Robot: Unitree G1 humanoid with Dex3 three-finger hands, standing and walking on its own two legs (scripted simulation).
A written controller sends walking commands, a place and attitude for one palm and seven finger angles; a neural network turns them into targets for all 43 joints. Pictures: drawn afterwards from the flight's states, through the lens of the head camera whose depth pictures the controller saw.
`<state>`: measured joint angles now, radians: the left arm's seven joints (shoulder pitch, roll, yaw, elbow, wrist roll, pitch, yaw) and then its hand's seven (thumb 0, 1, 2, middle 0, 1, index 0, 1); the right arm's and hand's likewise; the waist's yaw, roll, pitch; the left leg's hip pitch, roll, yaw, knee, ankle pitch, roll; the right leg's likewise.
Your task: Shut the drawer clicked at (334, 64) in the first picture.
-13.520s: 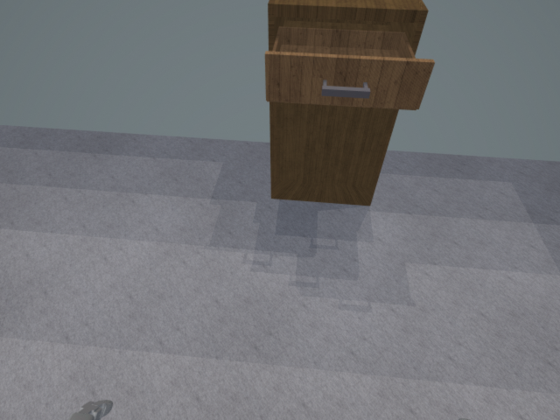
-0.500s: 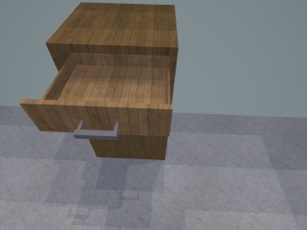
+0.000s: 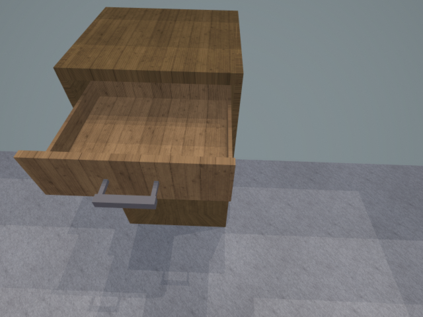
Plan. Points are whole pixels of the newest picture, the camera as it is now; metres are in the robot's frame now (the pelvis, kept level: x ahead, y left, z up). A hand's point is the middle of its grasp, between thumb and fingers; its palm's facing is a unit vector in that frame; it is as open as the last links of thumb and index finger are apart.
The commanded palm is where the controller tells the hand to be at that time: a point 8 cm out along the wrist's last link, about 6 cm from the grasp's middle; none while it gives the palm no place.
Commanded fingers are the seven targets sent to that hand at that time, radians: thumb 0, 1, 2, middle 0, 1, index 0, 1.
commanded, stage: come to a stop and stand still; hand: left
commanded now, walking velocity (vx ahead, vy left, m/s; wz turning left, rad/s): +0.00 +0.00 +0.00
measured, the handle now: (127, 193) +0.36 +0.21 +0.01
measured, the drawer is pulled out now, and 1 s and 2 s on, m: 0.28 0.28 0.28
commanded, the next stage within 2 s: look again from close up in 0.12 s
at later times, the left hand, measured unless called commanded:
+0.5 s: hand out of the picture +0.02 +0.19 -0.18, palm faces +0.01 -0.97 -0.23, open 7.4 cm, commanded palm none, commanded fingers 0.00 0.90 0.90 -0.20 -0.30 -0.20 -0.30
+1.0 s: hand out of the picture -0.01 +0.17 -0.18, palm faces +0.00 -0.98 -0.18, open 7.4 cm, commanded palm none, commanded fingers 0.00 0.90 0.90 -0.20 -0.30 -0.20 -0.30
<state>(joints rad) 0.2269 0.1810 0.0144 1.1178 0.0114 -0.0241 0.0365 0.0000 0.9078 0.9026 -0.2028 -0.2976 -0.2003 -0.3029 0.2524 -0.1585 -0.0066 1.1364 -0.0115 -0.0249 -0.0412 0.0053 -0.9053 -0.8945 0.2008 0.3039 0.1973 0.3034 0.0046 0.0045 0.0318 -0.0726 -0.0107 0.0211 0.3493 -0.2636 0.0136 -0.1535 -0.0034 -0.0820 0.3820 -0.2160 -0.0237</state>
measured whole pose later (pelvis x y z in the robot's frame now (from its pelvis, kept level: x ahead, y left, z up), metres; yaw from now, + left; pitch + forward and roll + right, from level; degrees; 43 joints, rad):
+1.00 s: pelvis +0.00 +0.01 -0.01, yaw -1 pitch -1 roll +1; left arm 0.30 0.14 -0.01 1.13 0.02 0.00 0.02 0.00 0.91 0.90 -0.20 -0.30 -0.20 -0.30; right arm 0.33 -0.14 0.02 1.13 -0.02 -0.01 -0.03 0.01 -0.91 -0.89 0.20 0.30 0.20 0.30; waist 0.00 0.00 0.04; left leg -0.10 -0.03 0.05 0.46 -0.34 0.03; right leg -0.21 -0.02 -0.05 0.54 -0.30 -0.02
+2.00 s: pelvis -0.05 +0.04 -0.01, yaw +1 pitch -3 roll -1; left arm 0.36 0.17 0.00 1.01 0.03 0.02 0.03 0.00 0.91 0.90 -0.20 -0.30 -0.20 -0.30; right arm 0.24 -0.19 -0.02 0.99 -0.02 0.03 -0.01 0.00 -0.92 -0.89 0.20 0.30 0.20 0.30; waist 0.02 0.03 0.03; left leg -0.29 -0.06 0.04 0.48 -0.20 0.07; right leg -0.25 -0.01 0.00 0.53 -0.31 -0.01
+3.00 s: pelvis -0.14 +0.03 +0.00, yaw +0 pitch -2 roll +0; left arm 0.34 0.12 -0.01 1.09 0.01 0.00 0.04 0.00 0.92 0.90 -0.20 -0.30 -0.20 -0.30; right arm 0.30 -0.14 -0.01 1.11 -0.01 0.00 -0.03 0.01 -0.91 -0.89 0.20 0.30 0.20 0.30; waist -0.02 0.01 0.03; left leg -0.24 -0.04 0.02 0.42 -0.14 0.04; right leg -0.14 0.02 0.02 0.45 -0.28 -0.01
